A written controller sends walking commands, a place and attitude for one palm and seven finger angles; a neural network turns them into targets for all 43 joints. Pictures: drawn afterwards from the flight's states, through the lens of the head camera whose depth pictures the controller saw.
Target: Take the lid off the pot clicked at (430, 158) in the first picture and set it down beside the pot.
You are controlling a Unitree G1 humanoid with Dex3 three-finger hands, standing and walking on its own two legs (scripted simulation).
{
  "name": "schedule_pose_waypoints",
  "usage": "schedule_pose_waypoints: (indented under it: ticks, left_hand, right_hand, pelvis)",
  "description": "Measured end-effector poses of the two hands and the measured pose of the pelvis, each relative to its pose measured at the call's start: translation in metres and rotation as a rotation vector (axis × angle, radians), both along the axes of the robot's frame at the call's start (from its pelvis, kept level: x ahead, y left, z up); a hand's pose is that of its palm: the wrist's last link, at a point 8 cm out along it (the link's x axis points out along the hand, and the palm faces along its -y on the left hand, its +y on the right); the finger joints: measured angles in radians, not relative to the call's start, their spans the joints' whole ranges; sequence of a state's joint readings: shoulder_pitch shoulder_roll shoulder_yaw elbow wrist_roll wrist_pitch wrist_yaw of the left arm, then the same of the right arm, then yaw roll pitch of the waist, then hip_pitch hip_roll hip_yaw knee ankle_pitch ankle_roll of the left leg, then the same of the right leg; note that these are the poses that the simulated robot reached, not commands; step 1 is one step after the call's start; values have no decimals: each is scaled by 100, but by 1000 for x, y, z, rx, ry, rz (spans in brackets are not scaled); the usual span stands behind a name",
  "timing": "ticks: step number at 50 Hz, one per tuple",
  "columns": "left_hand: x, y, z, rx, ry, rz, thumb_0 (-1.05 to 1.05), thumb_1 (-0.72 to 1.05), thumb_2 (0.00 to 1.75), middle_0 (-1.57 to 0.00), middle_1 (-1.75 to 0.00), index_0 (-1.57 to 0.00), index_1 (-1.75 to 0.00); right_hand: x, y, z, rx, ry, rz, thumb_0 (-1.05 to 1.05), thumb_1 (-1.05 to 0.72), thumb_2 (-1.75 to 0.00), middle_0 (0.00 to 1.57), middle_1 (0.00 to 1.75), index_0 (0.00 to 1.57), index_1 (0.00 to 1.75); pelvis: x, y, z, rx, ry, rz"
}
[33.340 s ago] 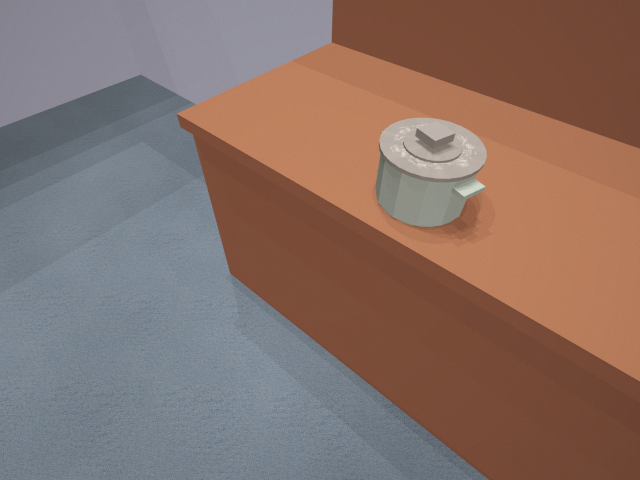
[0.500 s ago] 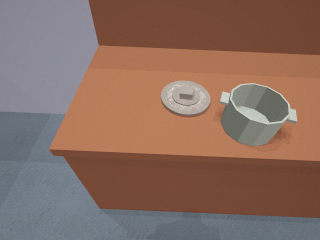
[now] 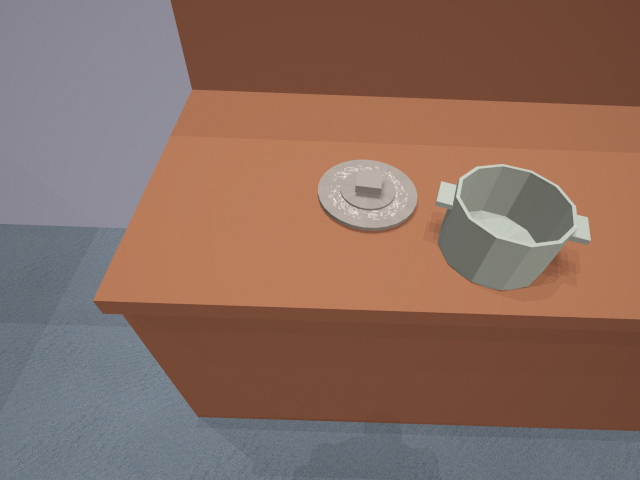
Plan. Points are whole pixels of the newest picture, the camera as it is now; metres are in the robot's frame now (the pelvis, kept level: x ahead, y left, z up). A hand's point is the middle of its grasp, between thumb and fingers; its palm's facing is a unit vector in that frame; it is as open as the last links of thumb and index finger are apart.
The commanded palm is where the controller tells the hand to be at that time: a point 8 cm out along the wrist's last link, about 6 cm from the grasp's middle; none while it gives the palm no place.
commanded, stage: look again from close up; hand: left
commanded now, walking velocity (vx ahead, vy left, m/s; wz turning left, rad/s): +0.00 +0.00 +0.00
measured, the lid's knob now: (368, 182) +0.63 -0.05 -0.01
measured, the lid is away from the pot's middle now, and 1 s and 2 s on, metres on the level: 0.24 0.24 0.24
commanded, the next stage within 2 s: shuffle to correct the standing spot in 0.10 s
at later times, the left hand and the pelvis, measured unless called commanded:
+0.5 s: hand out of the picture +0.01 +0.15 -0.18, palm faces -0.03 -0.98 -0.22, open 7.4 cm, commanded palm none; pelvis +0.01 -0.03 -0.01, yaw -3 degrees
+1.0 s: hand out of the picture +0.12 +0.06 -0.19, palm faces -0.03 -0.98 -0.17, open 7.4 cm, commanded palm none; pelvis +0.08 -0.12 -0.01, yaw -3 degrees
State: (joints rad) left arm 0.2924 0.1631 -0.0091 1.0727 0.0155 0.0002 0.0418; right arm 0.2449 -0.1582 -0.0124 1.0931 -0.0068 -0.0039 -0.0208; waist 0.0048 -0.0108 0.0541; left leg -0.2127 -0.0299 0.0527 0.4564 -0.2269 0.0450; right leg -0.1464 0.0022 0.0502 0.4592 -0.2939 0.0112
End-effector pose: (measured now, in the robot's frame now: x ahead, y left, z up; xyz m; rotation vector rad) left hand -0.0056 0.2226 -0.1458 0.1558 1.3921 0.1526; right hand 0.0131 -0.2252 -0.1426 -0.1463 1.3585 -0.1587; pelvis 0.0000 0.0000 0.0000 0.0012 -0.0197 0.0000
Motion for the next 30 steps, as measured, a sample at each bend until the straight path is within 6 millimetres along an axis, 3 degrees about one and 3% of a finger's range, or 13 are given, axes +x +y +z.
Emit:
schedule_pose_waypoints:
  ticks: [19,24,30]
  left_hand:
    - [5,-9,0,0,27,-4,0,90,90,-20,-30,-20,-30]
    - [13,-19,0,15,49,-28,0,90,90,-20,-30,-20,-30]
    - [29,-42,5,41,29,-16,0,90,90,-20,-30,-20,-30]
  right_hand:
    - [-1,-7,-2,6,16,-21,0,-91,-90,20,29,20,30]
    - [-4,-26,-7,4,27,-54,0,-91,-90,20,29,20,30]
    - [-5,-64,-11,-12,80,-68,0,-91,-90,20,29,20,30]
  pelvis:
    - [8,-11,-1,17,9,-6]
    - [13,-29,-4,37,26,-39]
    - [28,-59,-7,13,45,-25]
